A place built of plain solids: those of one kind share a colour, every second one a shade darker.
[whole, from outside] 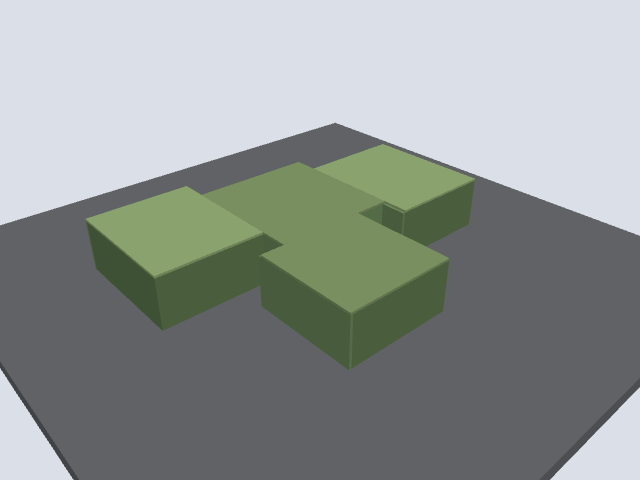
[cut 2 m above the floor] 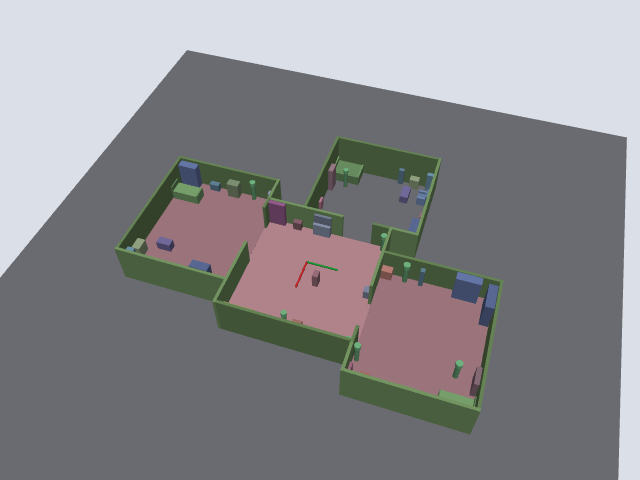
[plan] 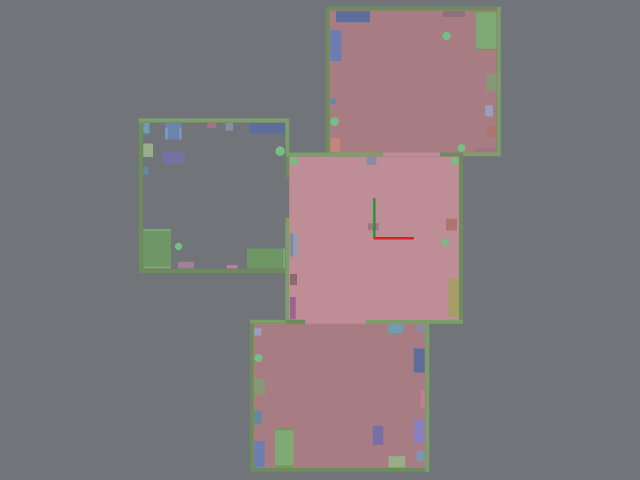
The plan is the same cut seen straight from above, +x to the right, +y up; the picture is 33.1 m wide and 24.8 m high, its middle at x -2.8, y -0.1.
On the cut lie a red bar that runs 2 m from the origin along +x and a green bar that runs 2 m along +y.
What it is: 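One storey of an old house, long lived in; a hub and three side rooms behind broad openings; a side room's floor lies below the hub's by a bare drop, by one riser or not at all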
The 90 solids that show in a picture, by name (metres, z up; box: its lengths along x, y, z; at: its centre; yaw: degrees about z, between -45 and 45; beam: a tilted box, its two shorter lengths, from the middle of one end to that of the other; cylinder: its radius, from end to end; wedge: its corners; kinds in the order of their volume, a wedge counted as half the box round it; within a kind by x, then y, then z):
{
 "floor_1": {"box": [3.14, 0.2, 0.85], "at": [-1.99, -4.32, 0.38]},
 "floor_2": {"box": [8.87, 7.45, 0.85], "at": [-1.79, -8.15, 0.38]},
 "floor_3": {"box": [8.77, 8.44, 1.01], "at": [0.0, 0.0, 0.46]},
 "floor_4": {"box": [2.96, 0.2, 1.01], "at": [1.94, 4.32, 0.46]},
 "floor_5": {"box": [8.65, 7.34, 1.01], "at": [2.02, 8.09, 0.46]},
 "wall_1": {"box": [0.2, 7.58, 3.7], "at": [-12.06, 2.19, 1.8]},
 "wall_2": {"box": [7.58, 0.2, 3.7], "at": [-8.37, -1.7, 1.8]},
 "wall_3": {"box": [7.58, 0.2, 3.7], "at": [-8.37, 6.07, 1.8]},
 "wall_4": {"box": [0.2, 7.65, 3.7], "at": [-6.32, -8.25, 1.8]},
 "wall_5": {"box": [1.84, 0.2, 3.7], "at": [-5.5, -4.32, 1.8]},
 "wall_6": {"box": [0.2, 5.26, 3.7], "at": [-4.48, -1.59, 1.8]},
 "wall_7": {"box": [0.2, 1.14, 3.7], "at": [-4.48, 3.65, 1.8]},
 "wall_8": {"box": [0.2, 1.75, 3.7], "at": [-4.48, 5.3, 1.8]},
 "wall_9": {"box": [1.02, 0.2, 3.7], "at": [-4.07, -4.32, 1.8]},
 "wall_10": {"box": [0.2, 7.54, 3.7], "at": [-2.41, 8.19, 1.8]},
 "wall_11": {"box": [5.05, 0.2, 3.7], "at": [-2.06, 4.32, 1.8]},
 "wall_12": {"box": [8.87, 0.2, 3.7], "at": [-1.79, -11.98, 1.8]},
 "wall_13": {"box": [8.65, 0.2, 3.7], "at": [2.02, 11.86, 1.8]},
 "wall_14": {"box": [5.01, 0.2, 3.7], "at": [2.08, -4.32, 1.8]},
 "wall_15": {"box": [0.2, 7.65, 3.7], "at": [2.75, -8.25, 1.8]},
 "wall_16": {"box": [1.16, 0.2, 3.7], "at": [4.0, 4.32, 1.8]},
 "wall_17": {"box": [0.2, 8.44, 3.7], "at": [4.48, 0.0, 1.8]},
 "wall_18": {"box": [1.96, 0.2, 3.7], "at": [5.56, 4.32, 1.8]},
 "wall_19": {"box": [0.2, 7.54, 3.7], "at": [6.44, 8.19, 1.8]},
 "roof_1": {"box": [7.58, 7.98, 0.16], "at": [-8.37, 2.19, 3.73]},
 "roof_2": {"box": [9.27, 7.65, 0.16], "at": [-1.79, -8.25, 3.73]},
 "roof_3": {"box": [9.17, 8.84, 0.16], "at": [0.0, 0.0, 3.73]},
 "roof_4": {"box": [9.05, 7.54, 0.16], "at": [2.02, 8.19, 3.73]},
 "wardrobe_1": {"box": [0.54, 1.37, 1.96], "at": [-5.92, -11.16, 1.78]},
 "wardrobe_2": {"box": [1.82, 0.55, 2.37], "at": [-5.52, 5.67, 1.13]},
 "wardrobe_3": {"box": [0.58, 1.61, 2.31], "at": [-1.99, 9.95, 2.12]},
 "wardrobe_4": {"box": [1.76, 0.58, 2.13], "at": [-1.09, 11.44, 2.03]},
 "wardrobe_5": {"box": [0.58, 1.23, 2.26], "at": [2.33, -6.32, 1.93]},
 "bed_1": {"box": [1.44, 0.09, 1.23], "at": [-11.21, -1.53, 0.57]},
 "bed_2": {"box": [1.44, 1.95, 0.83], "at": [-11.21, -0.51, 0.37]},
 "bed_3": {"box": [1.44, 0.09, 0.07], "at": [-11.21, 0.42, 0.82]},
 "bed_4": {"box": [1.89, 1.04, 0.74], "at": [-5.62, -1.06, 0.32]},
 "bed_5": {"box": [0.95, 0.09, 1.12], "at": [-4.65, -11.8, 1.36]},
 "bed_6": {"box": [0.95, 1.92, 0.74], "at": [-4.65, -10.8, 1.17]},
 "bed_7": {"box": [1.07, 1.95, 0.71], "at": [5.78, 10.69, 1.32]},
 "chest_drawers_1": {"box": [0.51, 0.7, 0.92], "at": [-11.68, 4.54, 0.41]},
 "chest_drawers_2": {"box": [0.56, 0.86, 1.23], "at": [-5.92, -7.7, 1.42]},
 "chest_drawers_3": {"box": [0.87, 0.57, 0.99], "at": [1.17, -11.56, 1.3]},
 "chest_drawers_4": {"box": [0.53, 0.9, 1.01], "at": [6.05, 8.04, 1.47]},
 "tall_odds_1": {"box": [0.28, 0.4, 1.42], "at": [-11.79, 3.47, 0.66]},
 "tall_odds_2": {"box": [0.32, 0.54, 1.59], "at": [-11.77, 5.67, 0.74]},
 "tall_odds_3": {"box": [0.38, 0.71, 0.58], "at": [-6.0, -9.28, 1.09]},
 "tall_odds_4": {"box": [0.32, 0.3, 1.48], "at": [-2.12, 7.06, 1.71]},
 "tall_odds_5": {"box": [0.77, 0.46, 0.77], "at": [1.11, -4.68, 1.19]},
 "tall_odds_6": {"box": [0.4, 0.5, 1.91], "at": [2.42, -11.27, 1.75]},
 "trunk_1": {"box": [1.18, 0.6, 0.66], "at": [-10.37, 4.15, 0.28]},
 "trunk_2": {"box": [0.55, 1.0, 0.65], "at": [0.2, -10.19, 1.13]},
 "trunk_3": {"box": [0.56, 1.19, 0.65], "at": [2.34, -9.99, 1.13]},
 "sideboard_1": {"box": [0.5, 1.98, 1.17], "at": [4.11, -3.09, 1.55]},
 "bookcase_1": {"box": [0.83, 0.35, 2.05], "at": [-9.73, -1.4, 0.97]},
 "bookcase_2": {"box": [1.15, 0.31, 1.4], "at": [4.12, 11.57, 1.66]},
 "carton_stack_1": {"box": [0.51, 0.72, 0.79], "at": [-2.02, 4.81, 1.36]},
 "carton_stack_2": {"box": [0.58, 0.61, 1.19], "at": [4.0, 0.69, 1.56]},
 "carton_stack_3": {"box": [0.5, 0.58, 1.24], "at": [6.06, 5.51, 1.58]},
 "floor_lamp_round_1": {"cylinder": 0.14, "from": [-10.11, -0.44, 0.0], "to": [-10.11, -0.44, 1.45]},
 "floor_lamp_round_2": {"cylinder": 0.19, "from": [-10.11, -0.44, 1.45], "to": [-10.11, -0.44, 1.72]},
 "floor_lamp_round_3": {"cylinder": 0.15, "from": [-5.99, -6.2, 0.8], "to": [-5.99, -6.2, 2.18]},
 "floor_lamp_round_4": {"cylinder": 0.21, "from": [-5.99, -6.2, 2.18], "to": [-5.99, -6.2, 2.5]},
 "floor_lamp_round_5": {"cylinder": 0.25, "from": [-4.86, 4.49, 1.38], "to": [-4.86, 4.49, 1.71]},
 "floor_lamp_round_6": {"cylinder": 0.21, "from": [-4.15, 3.98, 2.14], "to": [-4.15, 3.98, 2.45]},
 "floor_lamp_round_7": {"cylinder": 0.16, "from": [-2.05, 6.02, 0.96], "to": [-2.05, 6.02, 2.34]},
 "floor_lamp_round_8": {"cylinder": 0.22, "from": [-2.05, 6.02, 2.34], "to": [-2.05, 6.02, 2.67]},
 "floor_lamp_round_9": {"cylinder": 0.18, "from": [3.68, -0.21, 2.17], "to": [3.68, -0.21, 2.51]},
 "floor_lamp_round_10": {"cylinder": 0.16, "from": [3.74, 10.44, 0.96], "to": [3.74, 10.44, 2.19]},
 "floor_lamp_round_11": {"cylinder": 0.21, "from": [3.74, 10.44, 2.19], "to": [3.74, 10.44, 2.48]},
 "floor_lamp_round_12": {"cylinder": 0.2, "from": [4.16, 4.0, 2.12], "to": [4.16, 4.0, 2.42]},
 "floor_lamp_round_13": {"cylinder": 0.14, "from": [4.51, 4.65, 0.96], "to": [4.51, 4.65, 2.32]},
 "floor_lamp_round_14": {"cylinder": 0.2, "from": [4.51, 4.65, 2.32], "to": [4.51, 4.65, 2.61]},
 "coat_rack_1": {"box": [0.3, 1.15, 2.13], "at": [-4.2, -3.62, 2.03]},
 "side_table_1": {"box": [0.4, 0.4, 1.03], "at": [-7.49, 5.75, 0.47]},
 "side_table_2": {"box": [0.37, 0.37, 1.02], "at": [-6.01, -4.85, 1.31]},
 "side_table_3": {"box": [0.49, 0.42, 0.68], "at": [-0.13, 3.98, 1.3]},
 "side_table_4": {"box": [0.4, 0.42, 0.61], "at": [2.42, -4.66, 1.1]},
 "side_table_5": {"box": [0.4, 0.58, 0.72], "at": [5.94, 6.57, 1.33]},
 "hall_bench_1": {"box": [0.18, 1.2, 1.74], "at": [-4.26, -0.35, 1.83]},
 "hall_bench_2": {"box": [0.21, 1.2, 1.02], "at": [-4.07, -0.35, 1.47]},
 "radiator_1": {"box": [0.5, 0.26, 0.7], "at": [-8.39, 5.82, 0.3]},
 "radiator_2": {"box": [0.57, 0.19, 0.96], "at": [-7.34, -1.48, 0.43]},
 "radiator_3": {"box": [0.21, 0.93, 0.82], "at": [2.51, -8.31, 1.21]},
 "radiator_4": {"box": [1.08, 0.18, 0.9], "at": [5.77, 4.54, 1.41]},
 "armchair_1": {"box": [0.72, 0.61, 0.55], "at": [-10.45, 5.4, 0.22]},
 "armchair_2": {"box": [0.87, 0.24, 0.99], "at": [-10.38, 5.83, 0.45]},
 "armchair_3": {"box": [0.15, 0.61, 0.74], "at": [-10.02, 5.4, 0.32]},
 "crate_stack_1": {"box": [0.37, 0.58, 0.69], "at": [-4.17, -2.14, 1.31]},
 "crate_stack_2": {"box": [0.55, 0.37, 1.05], "at": [-0.04, 0.58, 1.49]}
}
